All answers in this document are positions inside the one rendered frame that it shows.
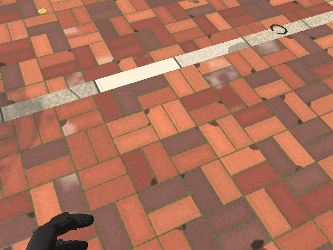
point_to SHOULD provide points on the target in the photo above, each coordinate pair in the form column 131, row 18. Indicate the left robot hand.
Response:
column 45, row 237

